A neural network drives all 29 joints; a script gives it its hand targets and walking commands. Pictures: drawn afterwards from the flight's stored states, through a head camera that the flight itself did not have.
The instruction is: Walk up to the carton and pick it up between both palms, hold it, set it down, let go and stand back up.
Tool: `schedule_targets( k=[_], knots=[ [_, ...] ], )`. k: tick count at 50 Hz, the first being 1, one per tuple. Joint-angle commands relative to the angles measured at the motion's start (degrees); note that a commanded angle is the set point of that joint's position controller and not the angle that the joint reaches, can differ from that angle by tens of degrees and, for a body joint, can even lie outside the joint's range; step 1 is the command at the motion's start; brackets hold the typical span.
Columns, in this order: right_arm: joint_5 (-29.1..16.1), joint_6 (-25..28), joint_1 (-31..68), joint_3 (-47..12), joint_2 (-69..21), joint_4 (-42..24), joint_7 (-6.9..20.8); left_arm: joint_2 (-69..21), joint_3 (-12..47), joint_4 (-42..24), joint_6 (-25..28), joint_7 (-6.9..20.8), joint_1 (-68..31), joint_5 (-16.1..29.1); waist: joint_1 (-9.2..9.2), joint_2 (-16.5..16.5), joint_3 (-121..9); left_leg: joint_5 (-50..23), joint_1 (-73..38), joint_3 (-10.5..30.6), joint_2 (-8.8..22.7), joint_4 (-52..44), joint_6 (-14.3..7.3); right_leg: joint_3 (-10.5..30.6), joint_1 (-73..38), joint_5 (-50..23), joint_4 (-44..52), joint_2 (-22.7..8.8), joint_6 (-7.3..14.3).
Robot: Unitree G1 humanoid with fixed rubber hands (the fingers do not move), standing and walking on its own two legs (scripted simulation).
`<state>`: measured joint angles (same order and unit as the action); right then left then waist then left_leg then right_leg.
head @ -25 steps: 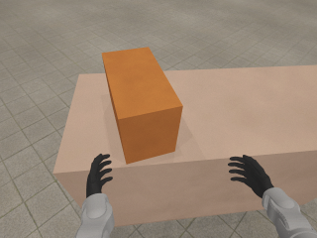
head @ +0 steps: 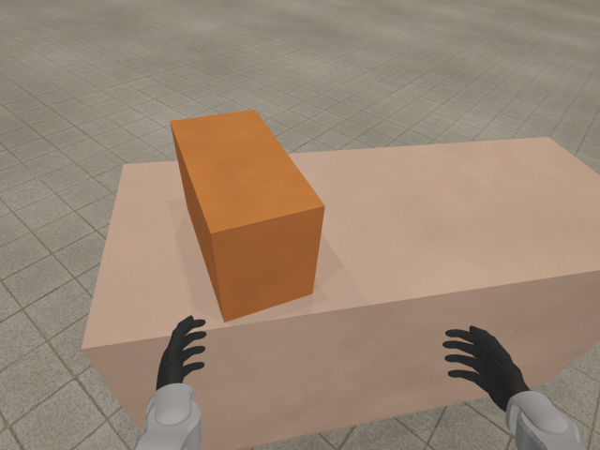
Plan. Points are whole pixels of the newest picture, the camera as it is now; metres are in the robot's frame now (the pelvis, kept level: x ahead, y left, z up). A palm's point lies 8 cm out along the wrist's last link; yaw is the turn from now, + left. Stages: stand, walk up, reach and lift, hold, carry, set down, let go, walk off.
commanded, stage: set down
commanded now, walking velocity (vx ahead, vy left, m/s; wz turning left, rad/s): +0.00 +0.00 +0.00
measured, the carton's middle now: (241, 207) +0.55 +0.12 +0.03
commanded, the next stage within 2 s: let go in 1.72 s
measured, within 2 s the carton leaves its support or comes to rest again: neither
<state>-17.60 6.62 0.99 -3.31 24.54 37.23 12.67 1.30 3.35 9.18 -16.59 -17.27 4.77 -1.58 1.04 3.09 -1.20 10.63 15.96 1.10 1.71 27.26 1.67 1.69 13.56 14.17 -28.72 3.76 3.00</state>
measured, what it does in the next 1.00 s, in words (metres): shifts its weight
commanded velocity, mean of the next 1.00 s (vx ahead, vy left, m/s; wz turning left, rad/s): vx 0.00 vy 0.00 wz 0.00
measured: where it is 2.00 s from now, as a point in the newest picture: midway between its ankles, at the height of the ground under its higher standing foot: outside the picture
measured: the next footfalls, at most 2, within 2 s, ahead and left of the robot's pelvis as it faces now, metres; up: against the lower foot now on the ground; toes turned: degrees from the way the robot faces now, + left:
none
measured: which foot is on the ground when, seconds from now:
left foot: down 0.00-1.00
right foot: down 0.00-1.00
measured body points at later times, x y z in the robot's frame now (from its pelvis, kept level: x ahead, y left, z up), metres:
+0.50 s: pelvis +0.03 +0.00 +0.00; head +0.02 +0.00 +0.45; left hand +0.19 +0.21 -0.03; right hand +0.22 -0.23 -0.06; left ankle +0.05 +0.14 -0.74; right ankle +0.01 -0.09 -0.74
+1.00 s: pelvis +0.05 +0.03 +0.01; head +0.06 +0.05 +0.46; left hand +0.21 +0.24 -0.08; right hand +0.18 -0.20 -0.08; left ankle +0.04 +0.14 -0.74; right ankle +0.01 -0.09 -0.74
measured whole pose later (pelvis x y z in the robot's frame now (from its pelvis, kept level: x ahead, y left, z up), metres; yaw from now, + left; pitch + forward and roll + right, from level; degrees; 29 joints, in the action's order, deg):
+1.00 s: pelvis +0.05 +0.03 +0.01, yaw +0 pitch -2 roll -1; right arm -5.8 11.4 -16.1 -0.9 10.9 38.9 4.4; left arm 9.4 1.3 19.9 -9.0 -6.2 18.2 0.1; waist -0.6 1.6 2.3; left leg 13.7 8.6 0.8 -0.3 24.1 -0.4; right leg 2.4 4.2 14.9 -21.0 1.7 0.6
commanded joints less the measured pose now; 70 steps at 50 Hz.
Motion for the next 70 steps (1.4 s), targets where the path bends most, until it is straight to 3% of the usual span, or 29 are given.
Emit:
schedule_targets(
  k=[1, 3, 4, 8, 9, 12, 14, 17, 18, 19, 21, 22, 23, 27, 28, 30, 31, 32, 34, 36, 40, 45, 48, 49, 52, 54, 55, 56, 70],
  knots=[
    [-1.1, 0.8, 5.5, 1.5, 5.1, -4.0, 1.2, -3.3, 1.3, -9.7, 2.6, 2.5, -7.6, -1.6, -0.27, -0.4, 1.5, 10.5, -10.3, 0.8, -1.3, -4.8, -2.4, 4.0, 8.2, 12.7, 11.8, -4.9, 1.7],
    [-2.9, 4.4, 4.6, 3.3, 5.5, -5.9, 2.4, -4.8, 1.3, -14.7, 5.6, 1.1, -4.3, -2.1, 1.25, -4.3, -4.5, 4.8, -12.7, 1.6, -1.3, -4.6, -1.4, 2.0, 5.0, 5.0, 9.8, -3.6, 1.8],
    [-2.0, 5.1, 1.8, 3.6, 5.0, -0.8, 2.6, -5.0, 1.4, -10.9, 5.8, 1.5, -1.5, -3.0, 0.51, -5.2, -3.2, 3.1, -14.4, 2.4, -1.1, -4.7, -1.3, 1.0, 5.6, 1.6, 9.1, -3.1, 1.7],
    [-2.6, 11.5, -1.3, 3.6, 7.9, -5.1, 1.9, -4.5, -0.3, -18.0, 10.1, 1.2, 8.9, -4.3, 2.20, -4.8, -11.6, -16.4, -18.0, 1.2, -1.6, -0.6, -0.4, -2.7, -1.0, -18.8, 6.6, -0.8, 1.4],
    [-0.6, 12.0, -4.7, 4.2, 7.4, -0.3, 0.8, -5.0, -0.3, -13.1, 9.7, 1.8, 11.8, -5.0, 0.19, -4.8, -9.1, -18.5, -18.8, 1.3, -1.7, 0.2, -0.1, -2.8, 0.5, -21.1, 6.9, -0.6, 1.3],
    [1.0, 15.0, -4.9, 5.0, 8.1, -5.2, -0.9, -3.2, -0.5, -16.7, 11.0, 2.3, 13.6, -3.7, 1.11, -1.6, -11.4, -23.8, -19.8, 1.0, -1.8, 2.1, 0.3, -4.2, 0.0, -26.9, 6.2, 0.5, 0.6],
    [4.1, 14.8, -7.3, 6.6, 7.3, -1.2, -2.0, -2.4, -0.2, -11.1, 10.7, 3.1, 14.3, -3.6, -0.73, 0.7, -7.8, -21.3, -20.0, 0.9, -1.8, 1.7, -0.3, -4.3, 2.9, -23.6, 7.0, 0.8, 0.1],
    [4.2, 13.9, -7.7, 7.0, 6.3, -6.6, -2.9, 0.3, 0.9, -14.7, 11.0, 3.0, 13.1, -0.8, 0.02, 3.1, -10.1, -20.9, -19.7, 0.7, -1.6, 1.5, -0.1, -4.8, 4.0, -22.7, 7.0, 1.3, -0.4],
    [2.8, 14.4, -7.0, 7.7, 7.5, -12.9, -2.5, 0.4, 1.2, -21.7, 12.4, 2.0, 12.5, 0.8, 1.54, 3.2, -13.9, -22.7, -19.2, 1.1, -1.5, 2.0, 0.1, -5.1, 3.2, -23.2, 6.1, 1.9, -0.4],
    [4.9, 12.2, -10.2, 6.8, 4.3, -4.9, -3.0, 1.1, 1.1, -10.4, 10.6, 3.4, 13.1, 0.1, -0.57, 4.0, -6.9, -17.8, -17.0, 0.2, -2.2, 1.0, -0.6, -3.7, 5.1, -20.3, 7.9, 0.9, -0.2],
    [2.3, 11.3, -7.6, 6.1, 5.3, -13.8, -2.7, 2.6, 1.9, -17.6, 11.8, 3.0, 11.6, 2.2, 1.47, 5.4, -11.3, -19.0, -16.4, 0.6, -2.1, 1.1, -0.7, -4.0, 3.6, -20.5, 7.4, 1.3, -0.3],
    [4.1, 9.1, -9.1, 6.1, 3.2, -7.5, -3.2, 4.2, 0.7, -8.2, 10.4, 4.6, 12.2, 1.2, 0.12, 5.8, -4.4, -13.0, -13.3, -0.4, -2.8, 0.1, -1.2, -2.3, 4.5, -16.8, 9.3, -0.3, -0.7],
    [3.6, 8.4, -7.8, 5.2, 3.6, -11.6, -3.4, 4.9, 1.1, -11.1, 10.6, 5.2, 10.3, 2.2, 1.42, 7.1, -5.9, -12.5, -13.1, -0.7, -3.2, 0.4, -1.1, -1.2, 3.2, -15.1, 9.6, -0.7, -0.7],
    [5.5, 3.8, -9.2, 3.8, 1.1, -9.2, -5.1, 9.1, -2.3, -0.1, 8.8, 9.1, 8.2, 1.6, 0.38, 8.8, 2.9, -0.7, -8.5, -2.0, -4.9, -1.8, -1.9, 3.2, 3.4, -4.0, 14.0, -4.4, -1.6],
    [4.4, 3.7, -8.6, 3.8, 0.9, -12.4, -5.2, 8.8, -2.0, -4.1, 9.3, 9.0, 6.8, 2.1, 0.91, 6.5, 1.5, -1.5, -9.0, -2.3, -5.1, -1.8, -1.8, 3.8, 3.2, -0.3, 14.4, -4.6, -1.6],
    [6.5, 1.3, -9.5, 3.4, -1.7, -9.2, -6.4, 11.0, -3.1, 2.2, 8.0, 10.7, 4.1, 0.9, -0.29, 5.3, 5.9, 2.2, -7.3, -2.8, -5.6, -2.7, -1.8, 6.1, 3.4, 4.0, 15.9, -6.7, -1.5],
    [4.9, 2.4, -7.4, 4.2, -0.2, -14.3, -5.9, 11.4, -2.7, -5.0, 9.4, 9.6, 2.0, 1.9, 1.65, 2.2, 1.4, -0.6, -8.0, -2.4, -5.0, -2.5, -1.5, 5.1, 2.2, 4.1, 14.6, -5.7, -1.2],
    [6.4, 1.1, -10.3, 4.2, -2.5, -7.1, -6.4, 12.0, -3.7, 3.4, 8.2, 10.5, 3.1, 0.4, -0.82, 1.2, 6.3, 3.9, -6.3, -3.2, -5.9, -3.6, -1.8, 6.6, 2.3, 5.9, 16.1, -7.1, -1.2],
    [6.1, 1.1, -8.4, 6.1, -1.6, -11.1, -6.2, 13.1, -3.6, -1.8, 9.1, 9.9, -0.2, 0.8, -0.20, -2.5, 3.5, 1.8, -7.9, -2.7, -5.2, -3.6, -1.4, 5.4, 1.2, 7.2, 14.8, -6.0, -0.8],
    [7.9, 0.4, -8.6, 7.0, -2.9, -7.2, -6.6, 13.1, -3.1, 0.6, 8.4, 10.3, -1.8, 0.8, -1.04, -4.0, 5.2, 3.7, -8.5, -3.3, -5.5, -4.0, -1.3, 5.6, 2.3, 9.1, 15.6, -6.6, -0.6],
    [9.4, 1.1, -11.5, 6.6, -5.2, -5.3, -7.7, 13.3, -3.7, 3.7, 8.4, 11.1, 3.3, 0.2, -1.66, -5.5, 2.4, 0.1, -10.6, -3.9, -5.8, -4.3, -0.5, 4.0, -1.1, -0.5, 14.5, -5.8, -0.9],
    [11.3, 7.0, -11.2, 5.9, -3.9, -7.6, -8.3, 11.6, -3.0, 0.7, 10.5, 10.6, 7.8, 1.6, -0.84, -5.2, -6.2, -16.4, -18.5, -2.1, -4.4, -3.2, 1.0, -1.9, -3.2, -19.6, 10.4, -1.7, -1.0],
    [13.1, 8.2, -12.6, 5.0, -4.5, -4.6, -8.9, 10.0, -2.4, 3.6, 9.6, 11.3, 11.5, 1.5, -1.47, -3.2, -4.7, -24.3, -23.6, -1.1, -3.2, -2.7, 1.6, -3.9, -0.1, -19.8, 11.6, -0.2, -0.8],
    [11.6, 9.0, -12.0, 5.3, -3.2, -7.6, -8.8, 10.3, -3.2, -0.9, 10.2, 10.5, 12.0, 1.5, -0.29, -3.5, -6.5, -27.3, -24.7, -0.5, -2.5, -2.3, 2.1, -4.7, 0.4, -19.9, 11.2, 0.1, -0.3],
    [14.1, 8.4, -13.8, 4.2, -4.4, -2.8, -9.4, 9.2, -2.4, 5.6, 7.6, 11.3, 14.4, 0.6, -1.51, -1.9, -0.9, -26.8, -25.2, 0.3, -1.0, -3.3, 2.3, -4.8, 3.7, -14.4, 13.1, 0.5, 0.1],
    [13.4, 9.4, -10.8, 5.4, -2.1, -7.4, -8.8, 9.0, -2.3, -1.3, 8.3, 10.3, 11.8, 0.7, -0.29, -2.8, -3.0, -28.9, -25.6, 1.1, -0.2, -3.3, 2.7, -5.6, 4.5, -12.9, 12.7, 1.3, 0.6],
    [15.0, 8.4, -12.4, 3.8, -4.6, -1.5, -9.3, 9.1, -2.2, 6.4, 6.9, 11.3, 12.6, -0.1, -1.10, -1.7, 1.3, -26.8, -24.5, 0.2, -0.2, -4.3, 2.6, -4.9, 4.8, -11.4, 13.4, 0.6, 0.5],
    [14.5, 8.7, -11.1, 4.8, -3.0, -4.8, -9.0, 9.0, -2.2, 1.7, 7.5, 11.0, 11.8, -0.4, -0.34, -2.9, -0.2, -27.4, -25.4, 1.1, 0.6, -4.1, 3.1, -5.3, 5.6, -10.1, 13.1, 0.9, 0.6],
    [17.9, 7.4, -4.3, 3.7, -8.4, 5.1, -11.2, 11.9, -4.3, 9.2, 7.7, 14.1, 3.4, -2.2, -0.87, -5.2, -0.9, -13.3, -22.3, -4.2, -3.4, -5.7, 1.4, -3.6, 1.5, -9.7, 11.6, -1.3, -1.2]
  ],
)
